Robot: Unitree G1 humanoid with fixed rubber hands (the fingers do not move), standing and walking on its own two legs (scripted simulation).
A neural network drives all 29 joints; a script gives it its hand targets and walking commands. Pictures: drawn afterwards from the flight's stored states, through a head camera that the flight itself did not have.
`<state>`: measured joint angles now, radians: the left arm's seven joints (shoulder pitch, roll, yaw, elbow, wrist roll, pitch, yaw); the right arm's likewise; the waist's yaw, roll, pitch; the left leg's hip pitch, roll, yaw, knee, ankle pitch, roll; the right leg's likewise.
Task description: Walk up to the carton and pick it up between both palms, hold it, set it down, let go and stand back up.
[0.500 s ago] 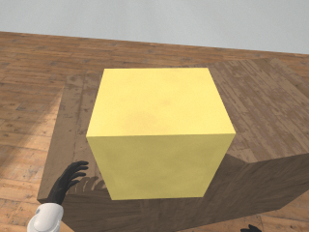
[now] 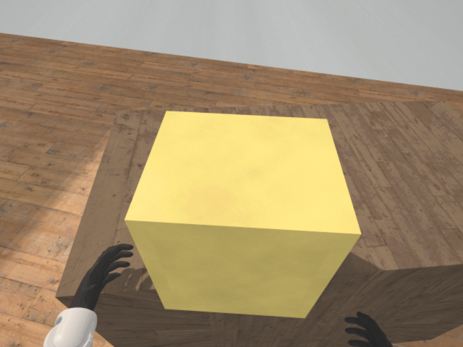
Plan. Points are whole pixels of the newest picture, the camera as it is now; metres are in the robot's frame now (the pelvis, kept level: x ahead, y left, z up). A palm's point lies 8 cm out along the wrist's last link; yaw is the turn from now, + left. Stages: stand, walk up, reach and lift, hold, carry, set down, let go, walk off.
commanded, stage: stand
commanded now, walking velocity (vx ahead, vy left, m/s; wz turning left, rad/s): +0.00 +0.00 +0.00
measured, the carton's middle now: (239, 220) +0.30 +0.00 +0.09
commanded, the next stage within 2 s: none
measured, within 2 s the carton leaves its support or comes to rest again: neither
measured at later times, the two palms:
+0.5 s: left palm (92, 296) +0.20 +0.23 +0.01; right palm out of the picture +0.15 -0.26 -0.08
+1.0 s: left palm (94, 295) +0.20 +0.23 +0.02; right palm (373, 337) +0.19 -0.25 -0.09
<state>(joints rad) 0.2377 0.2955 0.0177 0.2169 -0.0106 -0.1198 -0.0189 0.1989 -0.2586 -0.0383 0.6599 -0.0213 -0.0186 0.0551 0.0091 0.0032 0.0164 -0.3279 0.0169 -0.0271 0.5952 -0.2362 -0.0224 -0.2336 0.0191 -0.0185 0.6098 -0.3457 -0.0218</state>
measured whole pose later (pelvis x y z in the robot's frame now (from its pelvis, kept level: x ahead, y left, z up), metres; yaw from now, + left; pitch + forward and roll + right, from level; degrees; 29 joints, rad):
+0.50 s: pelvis +0.00 -0.01 +0.00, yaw +4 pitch -2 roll -1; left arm 0.19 0.30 0.01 0.23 -0.01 -0.11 -0.01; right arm 0.22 -0.25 -0.04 0.67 -0.02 -0.02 0.05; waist 0.00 -0.01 0.03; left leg -0.33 0.00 -0.11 0.60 -0.23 -0.04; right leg -0.20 0.01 -0.10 0.59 -0.36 -0.04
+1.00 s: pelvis +0.01 -0.02 +0.00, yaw +7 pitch -3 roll +0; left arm 0.19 0.29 0.01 0.20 -0.03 -0.10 0.00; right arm 0.19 -0.25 -0.02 0.62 -0.02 0.01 0.04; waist 0.00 0.01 0.09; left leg -0.32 -0.02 -0.14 0.62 -0.25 -0.05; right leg -0.18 0.00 -0.14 0.63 -0.40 -0.05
